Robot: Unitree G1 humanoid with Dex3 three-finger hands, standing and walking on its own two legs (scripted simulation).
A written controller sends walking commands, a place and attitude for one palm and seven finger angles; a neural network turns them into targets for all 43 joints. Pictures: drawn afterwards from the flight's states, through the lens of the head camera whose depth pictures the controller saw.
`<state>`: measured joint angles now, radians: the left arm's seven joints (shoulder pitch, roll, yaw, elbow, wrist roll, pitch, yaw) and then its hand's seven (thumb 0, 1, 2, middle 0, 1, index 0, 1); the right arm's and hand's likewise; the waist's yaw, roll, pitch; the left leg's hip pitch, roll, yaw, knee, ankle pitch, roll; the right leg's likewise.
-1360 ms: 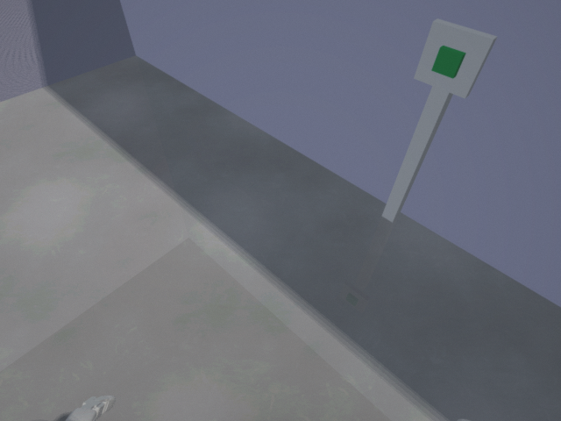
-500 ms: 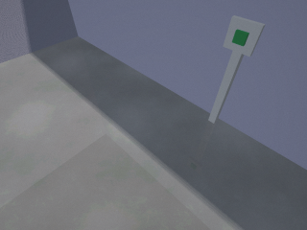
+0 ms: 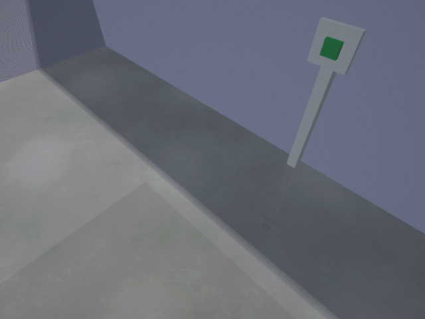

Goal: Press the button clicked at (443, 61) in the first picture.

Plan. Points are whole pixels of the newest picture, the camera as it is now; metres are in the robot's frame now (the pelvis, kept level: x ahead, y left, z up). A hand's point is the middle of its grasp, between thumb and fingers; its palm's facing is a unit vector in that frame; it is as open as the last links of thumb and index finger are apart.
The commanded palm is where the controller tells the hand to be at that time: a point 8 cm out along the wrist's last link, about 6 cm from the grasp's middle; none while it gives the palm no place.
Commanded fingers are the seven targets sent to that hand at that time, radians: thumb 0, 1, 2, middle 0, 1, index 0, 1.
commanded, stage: look at it before walking up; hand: left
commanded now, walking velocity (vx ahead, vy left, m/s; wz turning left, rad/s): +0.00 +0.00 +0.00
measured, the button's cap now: (331, 48) +1.13 -0.43 +0.00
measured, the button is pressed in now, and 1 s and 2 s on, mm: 0 0 0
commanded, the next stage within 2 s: walk to a spot facing it in 0.38 s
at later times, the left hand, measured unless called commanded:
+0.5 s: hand out of the picture +0.09 +0.25 -0.16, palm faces -0.03 -0.94 -0.34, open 7.3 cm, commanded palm none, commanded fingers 0.00 0.90 0.90 -0.20 -0.30 -0.20 -0.30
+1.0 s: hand out of the picture +0.02 +0.17 -0.18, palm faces +0.03 -0.99 -0.15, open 7.3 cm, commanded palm none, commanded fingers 0.00 0.90 0.90 -0.20 -0.30 -0.20 -0.30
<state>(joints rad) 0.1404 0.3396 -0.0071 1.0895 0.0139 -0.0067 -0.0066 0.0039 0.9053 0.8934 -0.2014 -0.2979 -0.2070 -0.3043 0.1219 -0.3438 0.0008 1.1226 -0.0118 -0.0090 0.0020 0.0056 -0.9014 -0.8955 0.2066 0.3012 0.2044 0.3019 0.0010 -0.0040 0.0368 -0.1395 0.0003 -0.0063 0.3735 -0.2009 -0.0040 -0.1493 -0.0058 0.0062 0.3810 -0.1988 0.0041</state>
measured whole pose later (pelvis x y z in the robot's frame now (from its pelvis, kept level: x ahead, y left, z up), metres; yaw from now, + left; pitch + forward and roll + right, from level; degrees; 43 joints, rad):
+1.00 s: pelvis +0.13 +0.01 -0.01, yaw -4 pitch +1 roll +0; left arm 0.51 0.14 0.02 1.14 0.04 -0.06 0.01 0.00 0.91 0.89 -0.20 -0.30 -0.21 -0.30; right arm 0.23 -0.20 -0.03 1.08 -0.02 0.00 0.02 0.01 -0.90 -0.90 0.20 0.30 0.20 0.30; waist 0.06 -0.02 0.04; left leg -0.48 0.07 0.09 0.94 -0.46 -0.01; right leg -0.02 0.01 0.07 0.41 -0.41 0.00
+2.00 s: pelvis +0.45 +0.01 -0.01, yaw -29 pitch +1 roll +0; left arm 0.18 0.20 0.07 0.94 0.03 0.03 0.00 0.00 0.91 0.89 -0.20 -0.30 -0.21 -0.30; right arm 0.13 -0.21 -0.04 0.92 -0.02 0.02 -0.02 0.00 -0.91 -0.90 0.20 0.30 0.20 0.30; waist 0.02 0.00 0.04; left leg -0.42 0.09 0.03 0.83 -0.40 -0.07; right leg -0.38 0.05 0.00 0.51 -0.14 -0.06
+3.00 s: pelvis +0.53 -0.14 -0.02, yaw -43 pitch +0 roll +0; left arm 0.48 0.10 0.01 1.16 0.03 -0.07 0.03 0.00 0.91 0.89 -0.20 -0.30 -0.20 -0.30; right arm 0.12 -0.17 -0.05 1.04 -0.03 0.01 0.01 0.01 -0.91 -0.90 0.20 0.30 0.20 0.30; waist 0.03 0.02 0.05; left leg -0.59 0.09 0.12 0.89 -0.22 -0.02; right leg 0.13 0.10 -0.07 0.27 -0.40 -0.11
